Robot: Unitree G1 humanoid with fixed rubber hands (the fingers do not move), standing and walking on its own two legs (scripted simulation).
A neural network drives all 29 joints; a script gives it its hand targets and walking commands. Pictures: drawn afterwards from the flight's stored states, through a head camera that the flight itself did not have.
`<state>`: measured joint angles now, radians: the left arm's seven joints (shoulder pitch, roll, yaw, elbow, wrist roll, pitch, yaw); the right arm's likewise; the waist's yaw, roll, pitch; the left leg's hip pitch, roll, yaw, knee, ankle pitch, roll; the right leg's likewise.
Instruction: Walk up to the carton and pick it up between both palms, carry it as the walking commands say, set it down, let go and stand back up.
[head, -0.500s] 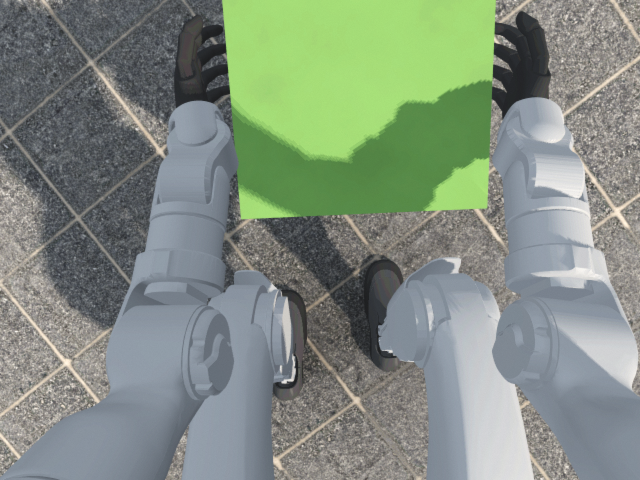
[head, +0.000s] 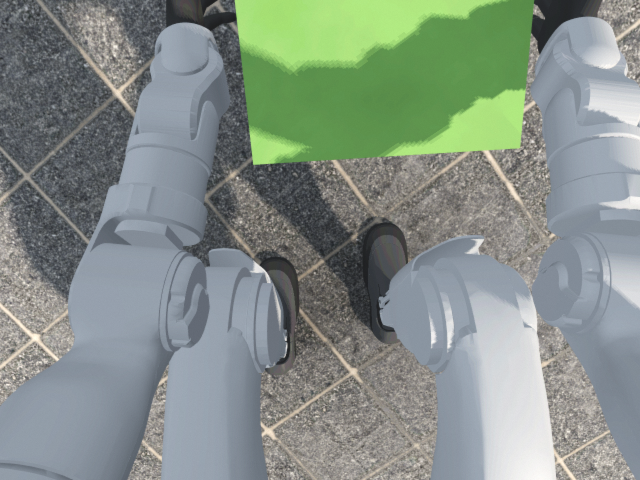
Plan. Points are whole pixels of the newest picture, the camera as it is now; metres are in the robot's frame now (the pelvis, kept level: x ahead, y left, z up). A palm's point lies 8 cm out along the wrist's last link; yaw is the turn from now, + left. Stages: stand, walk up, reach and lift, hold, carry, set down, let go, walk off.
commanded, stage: set down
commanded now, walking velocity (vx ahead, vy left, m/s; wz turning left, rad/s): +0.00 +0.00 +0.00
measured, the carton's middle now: (369, 18) +0.56 -0.07 -0.26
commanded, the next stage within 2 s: none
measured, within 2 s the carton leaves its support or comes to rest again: rests again in 0.50 s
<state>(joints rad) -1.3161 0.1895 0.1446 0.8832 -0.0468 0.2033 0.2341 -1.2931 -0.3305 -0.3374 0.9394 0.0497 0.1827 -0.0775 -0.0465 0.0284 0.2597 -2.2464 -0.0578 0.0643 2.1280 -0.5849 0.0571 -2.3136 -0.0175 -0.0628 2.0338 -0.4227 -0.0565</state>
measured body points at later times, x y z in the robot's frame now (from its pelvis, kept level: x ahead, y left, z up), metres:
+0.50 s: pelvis +0.00 +0.00 -0.02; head +0.36 -0.02 +0.25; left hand +0.55 +0.11 -0.18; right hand +0.52 -0.25 -0.18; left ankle +0.10 +0.09 -0.36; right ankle +0.15 -0.10 -0.36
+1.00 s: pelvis +0.00 +0.00 -0.02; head +0.37 -0.01 +0.23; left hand +0.56 +0.11 -0.20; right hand +0.54 -0.25 -0.19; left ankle +0.10 +0.09 -0.36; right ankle +0.15 -0.10 -0.36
